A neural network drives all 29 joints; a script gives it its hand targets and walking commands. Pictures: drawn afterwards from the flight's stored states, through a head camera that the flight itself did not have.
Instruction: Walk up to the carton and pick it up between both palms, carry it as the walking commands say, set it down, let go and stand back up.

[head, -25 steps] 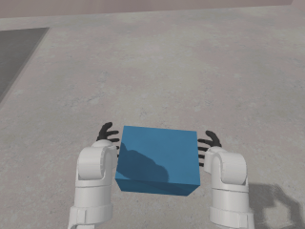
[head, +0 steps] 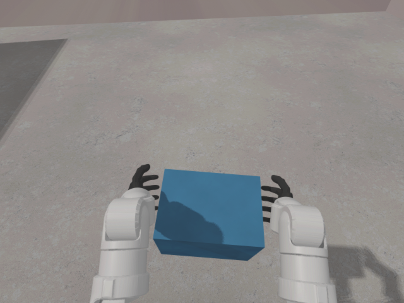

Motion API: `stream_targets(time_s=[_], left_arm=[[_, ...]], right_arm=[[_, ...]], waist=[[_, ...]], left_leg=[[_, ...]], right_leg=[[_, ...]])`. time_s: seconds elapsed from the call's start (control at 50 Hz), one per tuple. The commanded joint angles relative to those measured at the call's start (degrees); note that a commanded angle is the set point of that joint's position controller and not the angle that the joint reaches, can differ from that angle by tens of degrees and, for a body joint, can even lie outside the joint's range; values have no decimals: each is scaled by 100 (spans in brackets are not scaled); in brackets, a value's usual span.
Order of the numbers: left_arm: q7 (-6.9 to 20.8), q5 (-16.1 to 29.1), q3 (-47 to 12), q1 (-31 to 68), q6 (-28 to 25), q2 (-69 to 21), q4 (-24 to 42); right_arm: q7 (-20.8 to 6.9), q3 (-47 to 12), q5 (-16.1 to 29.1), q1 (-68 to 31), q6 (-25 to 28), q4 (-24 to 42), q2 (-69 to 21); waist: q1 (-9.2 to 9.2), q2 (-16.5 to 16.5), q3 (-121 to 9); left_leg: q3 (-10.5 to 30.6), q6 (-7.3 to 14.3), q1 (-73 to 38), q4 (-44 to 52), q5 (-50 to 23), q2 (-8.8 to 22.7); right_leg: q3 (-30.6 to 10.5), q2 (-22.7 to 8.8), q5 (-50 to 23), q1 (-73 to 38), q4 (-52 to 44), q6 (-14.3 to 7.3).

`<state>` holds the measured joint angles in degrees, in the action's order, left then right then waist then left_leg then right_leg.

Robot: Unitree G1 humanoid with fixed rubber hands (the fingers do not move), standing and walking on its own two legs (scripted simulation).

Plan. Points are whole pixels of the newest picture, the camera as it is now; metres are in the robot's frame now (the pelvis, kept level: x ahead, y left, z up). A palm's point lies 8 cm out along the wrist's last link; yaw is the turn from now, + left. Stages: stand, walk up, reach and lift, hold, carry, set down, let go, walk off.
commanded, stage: carry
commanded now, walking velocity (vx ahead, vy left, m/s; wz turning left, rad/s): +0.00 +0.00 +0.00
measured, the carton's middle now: (208, 217) +0.31 +0.00 -0.01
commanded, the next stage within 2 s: none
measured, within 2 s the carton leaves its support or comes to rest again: neither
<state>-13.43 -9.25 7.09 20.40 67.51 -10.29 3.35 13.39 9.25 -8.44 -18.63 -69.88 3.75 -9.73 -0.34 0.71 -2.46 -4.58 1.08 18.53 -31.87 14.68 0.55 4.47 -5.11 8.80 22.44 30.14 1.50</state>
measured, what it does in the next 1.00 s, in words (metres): stands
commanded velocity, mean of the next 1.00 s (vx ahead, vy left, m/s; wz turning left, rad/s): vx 0.00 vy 0.00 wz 0.00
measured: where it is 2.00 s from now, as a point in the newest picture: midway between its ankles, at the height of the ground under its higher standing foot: outside the picture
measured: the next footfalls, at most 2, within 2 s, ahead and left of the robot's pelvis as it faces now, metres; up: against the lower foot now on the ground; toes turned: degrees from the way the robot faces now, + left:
none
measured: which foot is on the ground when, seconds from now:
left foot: down 0.00-1.00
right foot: down 0.00-1.00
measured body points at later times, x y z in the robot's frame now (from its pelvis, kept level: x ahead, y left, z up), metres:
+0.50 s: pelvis +0.01 +0.01 +0.00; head +0.00 +0.00 +0.45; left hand +0.31 +0.15 +0.07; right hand +0.30 -0.14 +0.05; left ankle +0.02 +0.11 -0.73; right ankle +0.07 -0.14 -0.73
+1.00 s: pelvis +0.01 +0.00 +0.00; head -0.01 -0.01 +0.45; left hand +0.30 +0.14 +0.07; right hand +0.29 -0.15 +0.05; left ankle +0.02 +0.11 -0.73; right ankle +0.07 -0.14 -0.73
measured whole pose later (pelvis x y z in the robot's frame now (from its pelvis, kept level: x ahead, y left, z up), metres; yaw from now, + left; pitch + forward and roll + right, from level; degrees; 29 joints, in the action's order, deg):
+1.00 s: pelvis +0.01 +0.00 +0.00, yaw +0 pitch +1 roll +0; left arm -7.4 -9.8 5.8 13.9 61.9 -8.5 3.5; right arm 7.6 7.0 -8.7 -12.8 -65.0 4.1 -8.3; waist -0.7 0.8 -4.7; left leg -4.2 1.0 17.0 -30.3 14.6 0.6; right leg 5.0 -5.0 8.7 20.7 28.4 1.4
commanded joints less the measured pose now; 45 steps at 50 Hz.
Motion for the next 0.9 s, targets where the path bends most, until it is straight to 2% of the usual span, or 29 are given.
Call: stream_targets(time_s=[0.0,0.02,0.04,0.14,0.16,0.18,0.2,0.24,0.26,0.3,0.32,0.34,0.36,0.38,0.4,0.42,0.44,0.46,0.56,0.6,0.62,0.7,0.74,0.76,0.78,0.8,0.82,0.86,0.88], left_arm=[[2243,2654,-3524,2694,-45,-6210,549],[2245,2168,-3087,2248,-97,-6038,-456],[2251,2476,-3406,2364,-184,-5969,374],[2225,2638,-3730,2463,-133,-6049,834],[2278,1734,-2497,2029,-355,-5613,-1261],[2213,2801,-3886,2526,-301,-6116,1395],[2249,2245,-3227,2180,-191,-5880,-128],[2216,2155,-3153,2385,-319,-5837,-119],[2207,2777,-3927,2652,-208,-6021,1258],[2232,2244,-3151,1908,-249,-5735,-132],[2265,2246,-3150,2114,-363,-5776,-70],[2248,2847,-3897,2574,-289,-6136,1262],[2211,2161,-3103,2412,-379,-5625,-70],[2161,2623,-3815,2322,-292,-5801,1191],[2213,1778,-2675,1928,-420,-5561,-967],[2229,2696,-3881,2146,-380,-5905,1156],[2228,2113,-3051,2061,-441,-5721,-296],[2199,2551,-3669,2165,-372,-5809,884],[2179,2092,-3282,1522,-372,-5671,-103],[2185,2591,-3891,2198,-419,-5732,1518],[2180,2105,-3314,1858,-477,-5562,259],[2216,2099,-3308,1597,-470,-5516,206],[2194,2792,-4096,2003,-251,-5938,1355],[2208,2288,-3395,1761,-381,-5612,642],[2213,1879,-3090,1484,-576,-5362,-164],[2227,2533,-3910,1930,-511,-5649,1237],[2237,1758,-2918,1532,-593,-5249,-392],[2213,2774,-4105,2071,-448,-5732,1599],[2212,2177,-3305,2138,-493,-5473,375]], right_arm=[[-2216,-3933,2797,-3804,264,1303,-5958],[-2237,-3286,2191,-3401,370,433,-5507],[-2243,-3769,2565,-3415,372,912,-5796],[-2195,-4020,2767,-3629,358,1407,-5972],[-2208,-2850,1757,-3183,621,-358,-5272],[-2181,-4240,2887,-3537,513,1932,-5973],[-2208,-3529,2311,-3456,459,695,-5697],[-2223,-3441,2252,-3387,500,539,-5555],[-2226,-4095,2762,-3203,382,1397,-5836],[-2190,-3588,2327,-3036,483,603,-5595],[-2198,-3521,2208,-2990,597,554,-5473],[-2162,-4295,2884,-3701,537,2147,-5696],[-2152,-3349,2141,-3369,634,537,-5468],[-2159,-4115,2704,-3148,518,1533,-5817],[-2151,-2975,1739,-3024,703,-57,-5236],[-2152,-4327,2783,-3303,622,1904,-5729],[-2153,-3296,2003,-2829,691,300,-5236],[-2134,-4033,2556,-3079,602,1404,-5712],[-2188,-3497,2142,-2626,649,838,-5174],[-2171,-4023,2496,-2722,636,1654,-5533],[-2210,-3435,2113,-2886,732,933,-5314],[-2210,-3457,2083,-2483,667,742,-5245],[-2161,-4207,2707,-2961,525,2156,-5527],[-2127,-3712,2290,-2894,624,1364,-5201],[-2171,-3169,1712,-2257,826,437,-4935],[-2145,-4058,2453,-2656,764,1712,-5290],[-2161,-3197,1718,-2471,802,160,-5005],[-2137,-4410,2747,-3079,685,2290,-5399],[-2128,-3511,2131,-2962,740,818,-5187]], waist=[[23,-229,-2023],[42,126,-2100],[14,-387,-2168],[51,116,-2440],[34,-404,-2097],[1,-126,-2103],[39,-15,-1995],[29,-62,-2119],[42,210,-2085],[40,-505,-2032],[32,-308,-2116],[18,-207,-2244],[52,-1,-2380],[25,203,-2216],[51,-316,-2188],[24,-240,-2207],[30,-35,-1944],[23,-152,-2134],[46,376,-2273],[2,-78,-2308],[0,229,-2286],[16,-121,-2277],[-34,-118,-2262],[-9,-26,-2214],[-10,33,-2358],[9,24,-2255],[1,-507,-1869],[-33,-221,-2067],[1,-126,-1935]], left_leg=[[584,91,-392,573,-473,854],[468,84,-391,495,-206,677],[534,115,-581,562,-494,723],[525,108,-739,429,-1097,776],[512,93,-681,420,-1007,717],[592,114,-594,530,-688,729],[509,48,-276,650,-358,743],[518,110,-575,594,-302,681],[492,96,-707,481,-429,724],[589,137,-652,501,-628,851],[596,128,-493,491,-831,755],[459,81,-657,454,-569,663],[474,57,-610,412,-983,744],[416,67,-642,432,-667,724],[578,143,-499,509,-941,767],[522,122,-740,352,-722,770],[459,132,-615,481,-804,738],[670,176,-491,572,-575,839],[591,137,-866,409,-1728,817],[582,116,-975,265,-1846,936],[608,75,-808,491,-1964,874],[664,111,-814,626,-1311,884],[754,53,-941,528,-2119,941],[483,105,-875,268,-2185,782],[541,123,-968,412,-1706,818],[518,89,-872,418,-1117,753],[448,44,-645,413,-928,681],[570,140,-583,653,-219,694],[564,89,-300,699,-252,701]], right_leg=[[-413,-528,-44,-1032,-407,-180],[-399,-534,-165,-1009,-503,-200],[-452,-532,140,-945,-476,-193],[-400,-494,-441,-1144,-321,-156],[-464,-578,-414,-794,-407,-170],[-347,-496,-176,-964,-438,-131],[-361,-484,-82,-1014,-490,-171],[-424,-505,176,-837,-526,-216],[-537,-586,-9,-816,-556,-230],[-338,-479,43,-867,-563,-167],[-415,-487,-430,-1096,-433,-195],[-483,-481,-415,-1090,-500,-208],[-362,-548,-766,-1179,-302,-209],[-404,-519,-552,-1139,-378,-206],[-295,-467,-537,-1200,-310,-216],[-474,-597,-331,-1054,-506,-198],[-390,-535,-516,-879,-411,-211],[-281,-499,-68,-1111,-441,-174],[-260,-448,-492,-902,-105,-216],[-138,-479,-602,-942,-195,-114],[-103,-347,-525,-963,-54,-124],[-187,-433,-251,-985,-203,-161],[-124,-376,-499,-938,-44,-113],[-52,-365,-912,-970,-66,-112],[-230,-485,-750,-997,-148,-193],[-293,-555,-489,-1015,-363,-131],[-253,-561,-516,-830,-482,-146],[-330,-496,45,-953,-588,-187],[-356,-476,216,-943,-608,-242]])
